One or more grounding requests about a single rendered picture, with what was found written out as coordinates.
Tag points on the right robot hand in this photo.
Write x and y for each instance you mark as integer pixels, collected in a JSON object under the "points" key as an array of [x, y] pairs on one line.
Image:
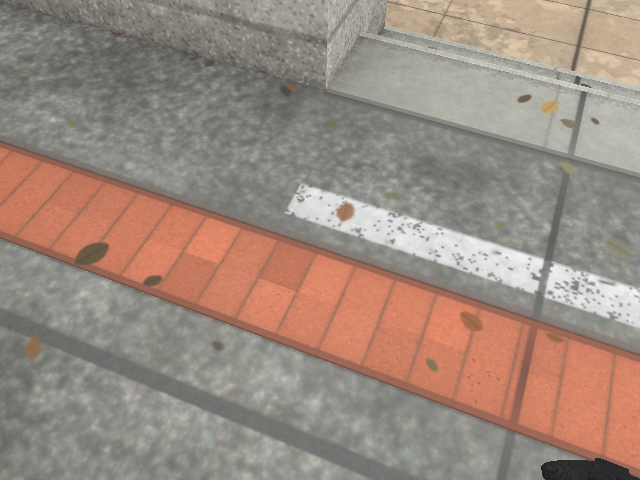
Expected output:
{"points": [[599, 469]]}

